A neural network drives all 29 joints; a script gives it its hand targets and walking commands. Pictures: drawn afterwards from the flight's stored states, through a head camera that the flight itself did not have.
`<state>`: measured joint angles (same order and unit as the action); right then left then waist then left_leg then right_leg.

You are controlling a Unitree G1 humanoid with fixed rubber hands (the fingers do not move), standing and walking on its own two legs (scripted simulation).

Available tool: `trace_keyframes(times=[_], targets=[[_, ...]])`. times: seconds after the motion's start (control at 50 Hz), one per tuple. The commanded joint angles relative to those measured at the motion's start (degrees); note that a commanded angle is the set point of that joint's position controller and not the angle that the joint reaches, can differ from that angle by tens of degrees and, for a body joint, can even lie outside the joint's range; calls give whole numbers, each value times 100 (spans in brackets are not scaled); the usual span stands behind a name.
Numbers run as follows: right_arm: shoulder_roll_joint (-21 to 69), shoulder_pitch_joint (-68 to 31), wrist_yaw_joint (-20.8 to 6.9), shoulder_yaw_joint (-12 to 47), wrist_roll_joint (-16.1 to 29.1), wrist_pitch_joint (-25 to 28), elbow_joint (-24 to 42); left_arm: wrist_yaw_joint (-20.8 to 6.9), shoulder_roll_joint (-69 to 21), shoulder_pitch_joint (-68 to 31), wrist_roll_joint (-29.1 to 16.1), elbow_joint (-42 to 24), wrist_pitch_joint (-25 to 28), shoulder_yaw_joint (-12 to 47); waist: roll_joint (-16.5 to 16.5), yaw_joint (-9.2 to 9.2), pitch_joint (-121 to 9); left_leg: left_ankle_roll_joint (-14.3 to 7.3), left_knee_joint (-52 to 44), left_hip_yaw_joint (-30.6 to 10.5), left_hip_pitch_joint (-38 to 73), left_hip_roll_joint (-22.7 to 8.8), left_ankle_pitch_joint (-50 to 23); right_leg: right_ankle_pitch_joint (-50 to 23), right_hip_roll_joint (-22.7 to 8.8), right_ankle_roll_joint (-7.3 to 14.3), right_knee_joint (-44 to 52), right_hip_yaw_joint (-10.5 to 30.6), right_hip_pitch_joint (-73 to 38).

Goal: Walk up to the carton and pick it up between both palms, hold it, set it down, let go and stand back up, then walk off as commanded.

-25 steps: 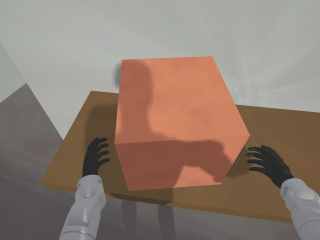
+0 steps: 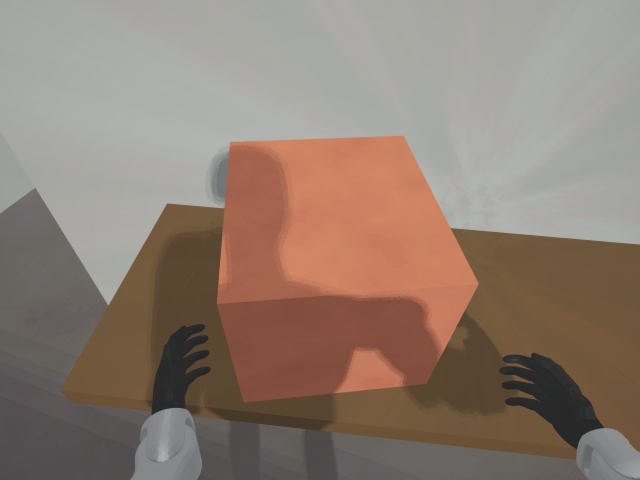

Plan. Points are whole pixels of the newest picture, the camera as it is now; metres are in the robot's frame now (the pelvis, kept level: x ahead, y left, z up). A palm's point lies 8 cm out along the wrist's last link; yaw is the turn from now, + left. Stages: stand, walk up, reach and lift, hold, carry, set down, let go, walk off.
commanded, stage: set down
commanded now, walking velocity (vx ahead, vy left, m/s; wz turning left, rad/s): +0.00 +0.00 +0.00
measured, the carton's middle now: (327, 262) +0.42 +0.05 +0.03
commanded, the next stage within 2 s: none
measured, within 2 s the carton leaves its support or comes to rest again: neither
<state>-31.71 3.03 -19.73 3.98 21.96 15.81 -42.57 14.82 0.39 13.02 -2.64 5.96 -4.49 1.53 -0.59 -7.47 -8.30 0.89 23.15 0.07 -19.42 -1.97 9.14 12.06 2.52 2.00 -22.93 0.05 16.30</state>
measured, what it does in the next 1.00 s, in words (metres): stands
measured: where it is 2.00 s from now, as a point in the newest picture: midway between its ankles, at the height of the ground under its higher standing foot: outside the picture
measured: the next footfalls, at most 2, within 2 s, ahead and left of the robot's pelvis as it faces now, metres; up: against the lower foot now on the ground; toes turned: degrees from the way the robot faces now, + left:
none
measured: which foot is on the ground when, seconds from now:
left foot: down 0.00-1.00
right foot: down 0.00-1.00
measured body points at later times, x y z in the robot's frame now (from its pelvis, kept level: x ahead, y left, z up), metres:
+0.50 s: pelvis +0.00 +0.00 +0.00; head -0.02 +0.01 +0.45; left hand +0.18 +0.21 -0.01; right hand +0.22 -0.28 -0.01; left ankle +0.02 +0.13 -0.74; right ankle -0.01 -0.10 -0.74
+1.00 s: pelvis +0.02 +0.00 +0.00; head +0.00 +0.01 +0.45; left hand +0.18 +0.21 -0.02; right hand +0.21 -0.27 -0.03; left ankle +0.02 +0.13 -0.74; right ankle -0.01 -0.10 -0.74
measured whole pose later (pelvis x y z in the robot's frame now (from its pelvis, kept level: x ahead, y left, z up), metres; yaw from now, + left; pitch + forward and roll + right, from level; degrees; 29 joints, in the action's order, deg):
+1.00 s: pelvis +0.02 +0.00 +0.00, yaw +0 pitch +2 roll +0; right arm -27.0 15.0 -14.9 3.7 22.0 15.4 -35.7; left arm 11.5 0.7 20.8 -2.6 5.9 -3.6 -0.3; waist -2.8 -6.1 -4.6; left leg 1.0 23.2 0.1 -13.6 -2.0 11.1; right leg 14.0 2.5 2.2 -22.9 0.1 10.5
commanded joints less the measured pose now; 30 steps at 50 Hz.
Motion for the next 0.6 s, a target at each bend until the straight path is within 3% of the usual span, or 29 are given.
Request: trace_keyframes(times=[0.0, 0.04, 0.1, 0.16, 0.22, 0.28, 0.3, 0.32, 0.36, 0.4, 0.42, 0.46, 0.52, 0.54, 0.58], targets=[[-1590, -923, -13, -837, 842, 476, 1108, 169, 59, -546, 132, -2084, 479, 105, -724, 777, -417, -28, -108, -282, 844, 97, -454, -910, -190, 147, 297, 442, -461], [-1763, -620, -49, -965, 801, 496, 1040, 167, 8, -155, 180, -2097, 428, 61, -905, 793, -390, -32, -144, -309, 1090, 78, -662, -1071, -133, 142, 337, 363, -521], [-1605, -807, -27, -888, 819, 444, 1019, 143, 168, -500, 199, -1880, 487, -13, -800, 774, -81, -26, -106, -297, 955, 154, -338, -276, -203, 149, 471, 433, -256], [-1503, -292, -22, -900, 768, 478, 1206, 147, 109, 96, 252, -1959, 512, 25, -820, 726, -53, 1, -159, -312, 1192, 126, -501, -491, -168, 160, 505, 392, -332], [-1435, -92, -7, -896, 755, 414, 1078, 88, 142, 152, 248, -1939, 516, 30, -859, 831, 252, 20, -141, -259, 1210, 196, -643, -503, -210, 114, 607, 413, -277], [-1245, -48, 25, -885, 702, 375, 1459, 52, 212, 94, 155, -2017, 549, 85, -897, 898, 292, -20, -91, -256, 1042, 205, -353, 11, -309, 119, 640, 566, -189], [-1259, -91, 3, -842, 737, 385, 1320, 71, 199, 124, 233, -1871, 557, 66, -749, 805, 376, -12, -92, -230, 1022, 204, -392, 48, -327, 142, 678, 572, -101], [-1195, -82, 41, -873, 690, 394, 1475, 53, 237, 80, 214, -1823, 589, 35, -929, 840, 379, -38, -62, -237, 1020, 232, -402, 115, -369, 106, 705, 623, -143], [-1104, 73, 29, -817, 640, 320, 1282, 17, 194, 141, 284, -1713, 554, 72, -732, 874, 440, -20, -111, -215, 1055, 230, -286, 241, -360, 141, 695, 623, -93], [-1039, -6, 51, -824, 599, 258, 1398, -19, 258, 22, 200, -1681, 538, 67, -828, 877, 539, -46, -109, -213, 1004, 234, -142, 638, -398, 132, 766, 664, 14], [-1007, 13, 88, -803, 563, 267, 1503, -47, 348, -21, 209, -1626, 561, 44, -911, 901, 551, -61, -83, -174, 891, 269, -103, 645, -432, 98, 787, 700, -43], [-990, 45, 80, -808, 581, 226, 1461, -24, 335, 44, 298, -1727, 502, 18, -692, 827, 507, -43, -122, -170, 1023, 232, -179, 595, -409, 130, 732, 644, -55], [-838, 291, 157, -793, 468, 149, 1371, -129, 421, 169, 348, -1404, 420, -63, -710, 901, 551, -38, -148, -120, 1083, 261, -235, 336, -426, 141, 768, 680, -141], [-902, 256, 146, -823, 446, 161, 1181, -115, 368, 128, 391, -1450, 418, -45, -498, 872, 644, -2, -172, -68, 988, 266, -198, 282, -359, 134, 707, 619, -172], [-892, 232, 211, -872, 353, 131, 1312, -161, 469, 89, 357, -1465, 389, -73, -665, 880, 459, -20, -154, -73, 958, 258, -238, 69, -391, 96, 657, 648, -293]])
